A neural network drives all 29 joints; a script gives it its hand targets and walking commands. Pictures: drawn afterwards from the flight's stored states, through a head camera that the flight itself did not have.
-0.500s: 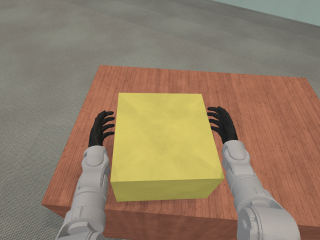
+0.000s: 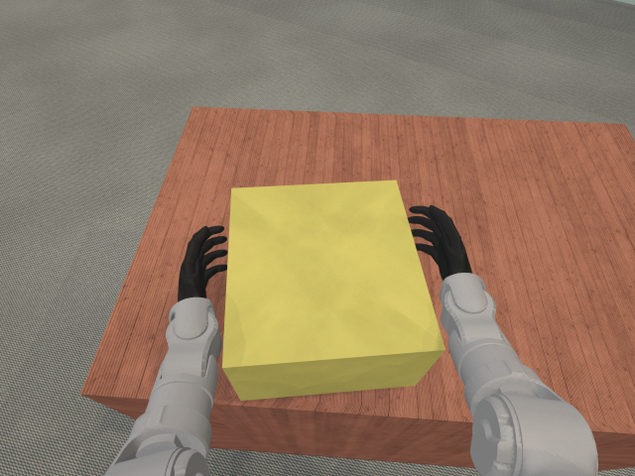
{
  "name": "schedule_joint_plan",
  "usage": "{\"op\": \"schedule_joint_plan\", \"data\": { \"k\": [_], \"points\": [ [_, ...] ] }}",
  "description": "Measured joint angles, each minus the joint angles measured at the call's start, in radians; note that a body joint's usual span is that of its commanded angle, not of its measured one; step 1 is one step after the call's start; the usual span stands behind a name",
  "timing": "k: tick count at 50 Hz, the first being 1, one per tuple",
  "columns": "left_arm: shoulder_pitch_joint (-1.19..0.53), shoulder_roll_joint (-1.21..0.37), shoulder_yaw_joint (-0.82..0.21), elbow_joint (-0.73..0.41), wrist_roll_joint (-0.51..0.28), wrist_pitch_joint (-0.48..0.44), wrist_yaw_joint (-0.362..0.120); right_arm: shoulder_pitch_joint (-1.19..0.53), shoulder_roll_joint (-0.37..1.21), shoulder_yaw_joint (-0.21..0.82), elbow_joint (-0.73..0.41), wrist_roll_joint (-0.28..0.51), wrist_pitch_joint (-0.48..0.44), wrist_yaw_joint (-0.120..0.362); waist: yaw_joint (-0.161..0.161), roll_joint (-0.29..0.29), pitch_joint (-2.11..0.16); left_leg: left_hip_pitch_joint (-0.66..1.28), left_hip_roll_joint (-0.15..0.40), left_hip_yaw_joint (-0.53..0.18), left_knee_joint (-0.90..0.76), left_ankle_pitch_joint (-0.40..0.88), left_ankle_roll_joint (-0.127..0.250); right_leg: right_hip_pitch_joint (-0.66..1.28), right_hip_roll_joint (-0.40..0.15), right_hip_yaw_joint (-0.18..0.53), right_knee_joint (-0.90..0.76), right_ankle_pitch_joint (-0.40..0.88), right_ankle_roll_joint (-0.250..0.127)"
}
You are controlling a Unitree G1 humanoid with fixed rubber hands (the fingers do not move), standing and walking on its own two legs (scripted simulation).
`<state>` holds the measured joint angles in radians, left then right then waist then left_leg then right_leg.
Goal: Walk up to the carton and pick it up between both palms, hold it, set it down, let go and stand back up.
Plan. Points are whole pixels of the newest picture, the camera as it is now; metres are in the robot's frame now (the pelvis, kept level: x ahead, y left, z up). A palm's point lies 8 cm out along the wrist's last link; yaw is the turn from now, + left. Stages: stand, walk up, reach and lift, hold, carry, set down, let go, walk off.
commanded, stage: set down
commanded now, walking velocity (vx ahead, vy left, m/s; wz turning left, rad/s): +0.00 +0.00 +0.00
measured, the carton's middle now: (322, 285) +0.39 +0.02 -0.04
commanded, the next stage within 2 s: none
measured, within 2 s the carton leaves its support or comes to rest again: rests again in 0.20 s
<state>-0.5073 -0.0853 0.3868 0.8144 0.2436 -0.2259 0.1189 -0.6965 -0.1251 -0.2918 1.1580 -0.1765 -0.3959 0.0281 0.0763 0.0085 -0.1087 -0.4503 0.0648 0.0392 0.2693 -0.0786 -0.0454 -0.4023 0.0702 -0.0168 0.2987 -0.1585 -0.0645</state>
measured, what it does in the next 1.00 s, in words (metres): stands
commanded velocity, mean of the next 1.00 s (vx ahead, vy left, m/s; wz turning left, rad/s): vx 0.00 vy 0.00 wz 0.00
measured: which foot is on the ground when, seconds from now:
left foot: down 0.00-1.00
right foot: down 0.00-1.00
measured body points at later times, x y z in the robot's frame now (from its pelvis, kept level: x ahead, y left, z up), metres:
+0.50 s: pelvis +0.00 +0.01 +0.00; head +0.09 +0.00 +0.44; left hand +0.36 +0.19 -0.01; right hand +0.42 -0.15 +0.00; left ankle +0.01 +0.15 -0.75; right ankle -0.03 -0.07 -0.75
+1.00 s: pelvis +0.00 +0.01 +0.00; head +0.09 +0.00 +0.43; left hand +0.36 +0.19 -0.02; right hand +0.42 -0.15 +0.00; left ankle +0.01 +0.15 -0.75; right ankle -0.03 -0.07 -0.75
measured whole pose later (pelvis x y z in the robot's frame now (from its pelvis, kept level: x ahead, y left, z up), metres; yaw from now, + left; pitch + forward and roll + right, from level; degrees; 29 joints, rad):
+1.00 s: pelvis +0.00 +0.01 +0.00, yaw -1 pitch +19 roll +0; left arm -0.52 -0.08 0.45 0.95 0.28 -0.40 0.12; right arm -0.72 -0.11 -0.42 1.23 -0.28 -0.51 0.06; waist 0.07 0.01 -0.15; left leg -0.56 0.06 0.05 0.33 -0.10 -0.04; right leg -0.52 0.07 -0.01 0.35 -0.17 -0.06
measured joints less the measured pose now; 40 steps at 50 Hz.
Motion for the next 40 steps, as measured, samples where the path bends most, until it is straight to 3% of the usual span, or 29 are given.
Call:
{"op": "schedule_joint_plan", "data": {
  "k": [40],
  "points": [
    [-0.009, 0.014, 0.035, 0.119, 0.015, -0.167, 0.011, -0.019, 0.019, -0.104, 0.066, -0.081, -0.110, 0.026, -0.006, -0.002, -0.032, -0.107, 0.001, 0.009, 0.048, -0.013, 0.008, -0.104, -0.001, 0.007, 0.037, -0.005, 0.003]
  ]
}}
